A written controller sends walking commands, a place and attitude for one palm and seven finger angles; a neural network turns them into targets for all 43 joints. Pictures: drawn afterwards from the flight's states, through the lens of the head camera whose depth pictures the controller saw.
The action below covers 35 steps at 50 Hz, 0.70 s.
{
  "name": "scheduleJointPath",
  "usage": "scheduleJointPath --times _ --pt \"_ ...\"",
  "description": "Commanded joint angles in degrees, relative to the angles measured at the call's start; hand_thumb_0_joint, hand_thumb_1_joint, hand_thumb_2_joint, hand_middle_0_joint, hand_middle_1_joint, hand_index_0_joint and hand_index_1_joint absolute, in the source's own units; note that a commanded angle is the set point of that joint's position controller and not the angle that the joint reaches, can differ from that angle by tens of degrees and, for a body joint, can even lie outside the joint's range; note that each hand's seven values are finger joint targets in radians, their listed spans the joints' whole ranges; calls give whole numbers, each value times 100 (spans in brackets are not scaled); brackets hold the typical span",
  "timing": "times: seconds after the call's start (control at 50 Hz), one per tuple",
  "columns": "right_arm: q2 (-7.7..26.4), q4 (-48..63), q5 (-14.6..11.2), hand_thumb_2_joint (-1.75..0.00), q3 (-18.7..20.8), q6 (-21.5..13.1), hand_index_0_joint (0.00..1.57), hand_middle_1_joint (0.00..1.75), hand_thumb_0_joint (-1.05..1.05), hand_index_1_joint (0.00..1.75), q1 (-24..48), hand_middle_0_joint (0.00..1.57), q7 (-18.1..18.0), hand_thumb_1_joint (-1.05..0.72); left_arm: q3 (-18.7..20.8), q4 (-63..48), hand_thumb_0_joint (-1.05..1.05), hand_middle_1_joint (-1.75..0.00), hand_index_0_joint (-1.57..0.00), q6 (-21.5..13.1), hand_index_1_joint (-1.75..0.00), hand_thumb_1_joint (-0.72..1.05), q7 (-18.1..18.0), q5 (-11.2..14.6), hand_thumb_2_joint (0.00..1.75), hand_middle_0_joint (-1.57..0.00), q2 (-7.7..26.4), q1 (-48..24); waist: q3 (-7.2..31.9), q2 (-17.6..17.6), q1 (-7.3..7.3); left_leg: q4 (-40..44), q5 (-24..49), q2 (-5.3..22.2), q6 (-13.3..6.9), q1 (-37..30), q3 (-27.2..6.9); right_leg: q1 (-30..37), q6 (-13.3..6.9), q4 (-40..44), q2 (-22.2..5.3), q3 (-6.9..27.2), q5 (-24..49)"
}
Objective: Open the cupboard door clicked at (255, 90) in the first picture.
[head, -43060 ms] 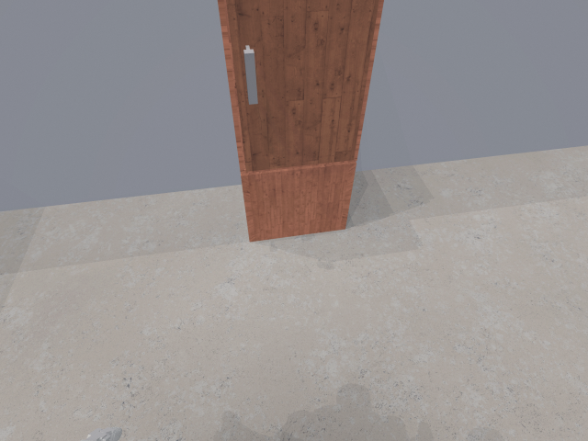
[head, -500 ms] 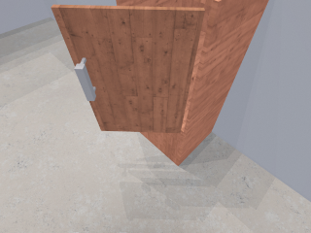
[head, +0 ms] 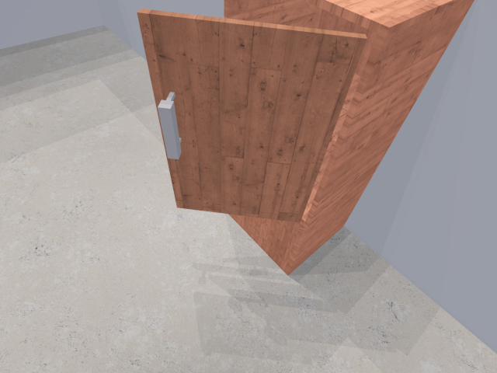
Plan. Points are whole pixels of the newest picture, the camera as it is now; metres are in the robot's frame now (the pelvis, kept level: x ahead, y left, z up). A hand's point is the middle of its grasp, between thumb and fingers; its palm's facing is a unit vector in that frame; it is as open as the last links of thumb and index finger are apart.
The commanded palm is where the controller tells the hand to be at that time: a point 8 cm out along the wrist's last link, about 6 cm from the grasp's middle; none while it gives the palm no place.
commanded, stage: come to a stop and stand still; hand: left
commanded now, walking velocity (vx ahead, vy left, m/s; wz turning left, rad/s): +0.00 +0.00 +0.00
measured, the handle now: (173, 125) +0.59 +0.24 +0.02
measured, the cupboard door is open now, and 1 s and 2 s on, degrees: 43 43 43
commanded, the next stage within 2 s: look again from close up in 0.94 s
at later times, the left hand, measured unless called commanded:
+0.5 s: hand out of the picture +0.03 +0.17 -0.17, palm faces +0.02 -0.98 -0.18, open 7.3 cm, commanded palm none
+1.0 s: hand out of the picture +0.02 +0.15 -0.18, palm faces +0.05 -0.99 -0.16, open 7.3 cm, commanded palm none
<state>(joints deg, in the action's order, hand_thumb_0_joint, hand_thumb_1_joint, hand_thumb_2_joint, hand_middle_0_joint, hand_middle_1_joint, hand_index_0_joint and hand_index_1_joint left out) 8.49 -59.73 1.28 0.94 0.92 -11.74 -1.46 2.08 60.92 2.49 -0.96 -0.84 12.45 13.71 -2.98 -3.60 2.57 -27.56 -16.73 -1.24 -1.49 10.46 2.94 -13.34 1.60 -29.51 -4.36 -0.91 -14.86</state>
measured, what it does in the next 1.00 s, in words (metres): stands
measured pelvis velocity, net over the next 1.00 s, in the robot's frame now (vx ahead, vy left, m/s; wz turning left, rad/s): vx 0.03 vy -0.02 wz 0.00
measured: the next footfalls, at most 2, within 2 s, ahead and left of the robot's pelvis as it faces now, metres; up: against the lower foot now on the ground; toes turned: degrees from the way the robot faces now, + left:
none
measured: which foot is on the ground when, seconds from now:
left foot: down 0.00-1.00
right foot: down 0.00-1.00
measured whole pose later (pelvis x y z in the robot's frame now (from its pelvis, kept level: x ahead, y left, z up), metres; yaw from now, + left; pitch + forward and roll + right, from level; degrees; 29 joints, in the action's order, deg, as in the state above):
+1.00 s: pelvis +0.03 -0.02 +0.01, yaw +0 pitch +0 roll +0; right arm 7.3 -66.0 0.9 0.6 -0.7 -15.7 -2.5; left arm 0.3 65.1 -0.1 -2.0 -0.3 8.7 15.8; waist -1.6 -1.5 0.6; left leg -22.3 -16.6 1.1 0.4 5.5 1.8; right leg -7.4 1.2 -22.7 -2.0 -2.4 -15.0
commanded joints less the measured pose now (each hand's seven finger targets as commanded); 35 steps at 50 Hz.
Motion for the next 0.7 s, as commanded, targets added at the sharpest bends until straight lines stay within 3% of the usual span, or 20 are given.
scheduleJointPath --times 0.0,0.02,0.06,0.14,0.38,0.46,0.68 --pt "883 158 -95 -90 138 -164 20 30 0 30 -237 20 -56 -90 0 -119 0 -30 -20 -231 -30 90 -16 9 90 -20 443 153 344 513 -187 765 1237 745 1 -64 -609 344 -210 681 -178 313 712" --pt "841 125 -93 -90 148 -159 20 30 0 30 -262 20 -53 -90 -1 -106 0 -30 -20 -233 -30 90 -22 -4 90 -20 409 92 148 251 -202 756 1266 731 5 5 -611 316 -204 703 -150 287 837" --pt "846 42 -87 -90 131 -167 20 30 0 30 -310 20 -44 -90 -42 -37 0 -30 -20 -242 -30 90 -34 -3 90 -20 355 143 146 74 -234 799 1168 722 31 -84 -569 256 -183 798 -183 318 804" --pt "785 -96 -81 -90 84 -199 20 30 0 30 -387 20 -41 -90 -66 58 0 -30 -20 -265 -30 90 -49 0 90 -20 346 222 158 377 -233 869 1260 703 52 -143 -515 329 -193 853 -196 316 865" --pt "635 -407 -70 -90 25 -238 20 30 0 30 -686 20 -89 -90 -81 219 0 -30 -20 -289 -30 90 -89 32 90 -20 245 367 53 452 -204 861 1750 691 85 -176 -466 529 -222 849 -204 229 1217" --pt "598 -467 -68 -90 24 -243 20 30 0 30 -813 20 -108 -90 -76 219 0 -30 -20 -297 -30 90 -101 39 90 -20 219 370 76 328 -214 829 1958 688 94 -204 -471 615 -237 807 -201 199 1438" --pt "481 -569 -64 -90 39 -219 20 30 0 30 -939 20 -117 -90 -82 250 0 -30 -20 -319 -30 90 -117 49 90 -20 183 432 14 304 -227 800 1749 669 114 -224 -424 618 -260 871 -219 180 1530"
